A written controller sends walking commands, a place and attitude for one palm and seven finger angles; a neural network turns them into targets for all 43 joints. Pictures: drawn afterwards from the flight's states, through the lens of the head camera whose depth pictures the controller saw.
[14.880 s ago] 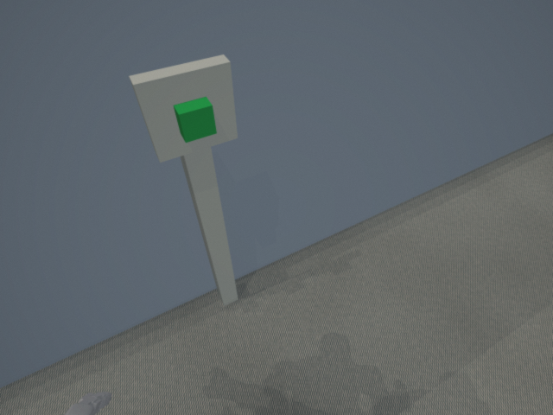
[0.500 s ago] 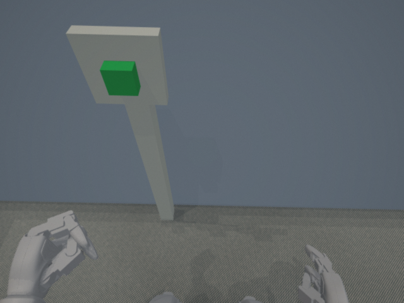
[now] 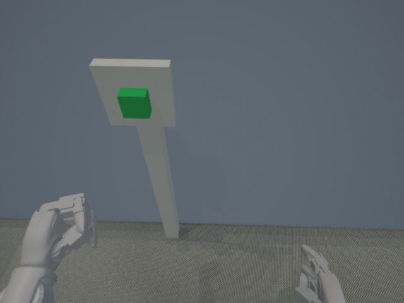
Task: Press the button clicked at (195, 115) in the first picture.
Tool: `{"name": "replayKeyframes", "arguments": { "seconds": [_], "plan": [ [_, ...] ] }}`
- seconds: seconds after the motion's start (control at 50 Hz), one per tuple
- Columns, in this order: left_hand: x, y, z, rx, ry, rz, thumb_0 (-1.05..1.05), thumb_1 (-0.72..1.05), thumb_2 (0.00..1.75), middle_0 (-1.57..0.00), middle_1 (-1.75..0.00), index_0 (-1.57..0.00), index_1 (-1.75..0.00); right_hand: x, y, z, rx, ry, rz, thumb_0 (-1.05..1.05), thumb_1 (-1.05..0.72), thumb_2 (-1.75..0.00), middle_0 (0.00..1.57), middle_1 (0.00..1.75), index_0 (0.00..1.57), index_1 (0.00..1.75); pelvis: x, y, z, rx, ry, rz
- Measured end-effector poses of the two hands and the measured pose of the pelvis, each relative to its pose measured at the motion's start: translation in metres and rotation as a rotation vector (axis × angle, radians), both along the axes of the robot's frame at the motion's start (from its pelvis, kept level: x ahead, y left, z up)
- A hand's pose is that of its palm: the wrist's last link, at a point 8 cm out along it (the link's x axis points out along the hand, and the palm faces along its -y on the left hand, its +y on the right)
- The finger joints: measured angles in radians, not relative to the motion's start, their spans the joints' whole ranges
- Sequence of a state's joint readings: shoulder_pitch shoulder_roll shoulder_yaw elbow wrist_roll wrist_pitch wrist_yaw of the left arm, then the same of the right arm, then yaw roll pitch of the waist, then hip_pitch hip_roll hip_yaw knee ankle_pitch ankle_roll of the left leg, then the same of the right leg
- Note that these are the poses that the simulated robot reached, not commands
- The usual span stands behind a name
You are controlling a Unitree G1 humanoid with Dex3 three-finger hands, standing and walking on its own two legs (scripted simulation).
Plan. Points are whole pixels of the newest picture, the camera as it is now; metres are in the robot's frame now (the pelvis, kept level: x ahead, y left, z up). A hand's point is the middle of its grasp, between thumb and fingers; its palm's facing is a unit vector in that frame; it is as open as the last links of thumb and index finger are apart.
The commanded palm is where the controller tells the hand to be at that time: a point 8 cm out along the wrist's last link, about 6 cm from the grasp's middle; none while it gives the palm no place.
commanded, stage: raise the hand and make a fist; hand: left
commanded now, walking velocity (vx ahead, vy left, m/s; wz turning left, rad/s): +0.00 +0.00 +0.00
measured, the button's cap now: (135, 102) +0.49 +0.20 +0.14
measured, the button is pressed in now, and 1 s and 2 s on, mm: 0 0 0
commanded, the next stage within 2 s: aim a knuckle at the button in 0.66 s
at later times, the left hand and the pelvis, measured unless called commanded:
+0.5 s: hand (91, 207) +0.24 +0.20 +0.12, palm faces +0.09 -0.99 -0.05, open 3.1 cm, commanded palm +0.20 +0.25 +0.13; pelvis +0.00 -0.01 +0.02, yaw -1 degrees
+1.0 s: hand (101, 199) +0.25 +0.19 +0.13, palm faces +0.09 -1.00 -0.04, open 3.1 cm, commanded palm +0.23 +0.24 +0.13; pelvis -0.01 -0.01 +0.02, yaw +0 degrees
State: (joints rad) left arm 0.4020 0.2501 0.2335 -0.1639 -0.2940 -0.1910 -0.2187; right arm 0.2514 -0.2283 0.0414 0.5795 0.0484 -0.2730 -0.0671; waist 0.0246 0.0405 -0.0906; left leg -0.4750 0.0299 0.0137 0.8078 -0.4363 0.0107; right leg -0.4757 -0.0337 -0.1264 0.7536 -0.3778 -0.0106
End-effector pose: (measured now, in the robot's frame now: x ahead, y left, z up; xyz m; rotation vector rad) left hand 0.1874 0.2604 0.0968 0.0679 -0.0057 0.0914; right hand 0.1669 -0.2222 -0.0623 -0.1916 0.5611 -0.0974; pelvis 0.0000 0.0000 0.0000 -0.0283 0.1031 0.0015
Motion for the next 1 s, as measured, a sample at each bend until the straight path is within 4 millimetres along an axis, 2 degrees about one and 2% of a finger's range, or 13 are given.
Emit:
{"name": "replayKeyframes", "arguments": {
  "seconds": [0.34,0.5,0.82,1.0],
  "plan": [
    [0.028,0.001,0.037,-0.005,-0.037,-0.010,0.02,0.90,0.90,-1.30,-1.50,-1.30,-1.50,0.000,-0.005,0.012,-0.001,-0.007,0.002,0.01,-0.90,-0.89,0.21,0.30,0.20,0.30,0.003,-0.002,0.014,0.011,-0.061,-0.004],
    [0.024,-0.006,0.031,-0.019,0.004,0.000,0.02,0.90,0.90,-1.30,-1.50,-1.30,-1.50,-0.001,-0.010,0.017,-0.001,-0.013,-0.005,0.01,-0.90,-0.89,0.21,0.30,0.20,0.30,0.002,-0.005,0.017,0.016,-0.073,-0.011],
    [0.015,-0.012,0.034,-0.007,-0.016,0.008,0.02,0.90,0.90,-1.30,-1.50,-1.30,-1.50,-0.010,-0.014,0.012,0.009,-0.001,-0.005,0.01,-0.90,-0.89,0.21,0.30,0.20,0.30,-0.006,-0.012,0.019,0.019,-0.090,-0.006],
    [0.039,-0.018,0.031,-0.021,-0.030,-0.005,0.02,0.90,0.90,-1.30,-1.50,-1.30,-1.50,-0.017,-0.020,0.008,-0.002,0.022,-0.015,0.01,-0.90,-0.89,0.21,0.30,0.20,0.30,-0.012,-0.014,0.018,0.023,-0.088,-0.004]
  ]
}}
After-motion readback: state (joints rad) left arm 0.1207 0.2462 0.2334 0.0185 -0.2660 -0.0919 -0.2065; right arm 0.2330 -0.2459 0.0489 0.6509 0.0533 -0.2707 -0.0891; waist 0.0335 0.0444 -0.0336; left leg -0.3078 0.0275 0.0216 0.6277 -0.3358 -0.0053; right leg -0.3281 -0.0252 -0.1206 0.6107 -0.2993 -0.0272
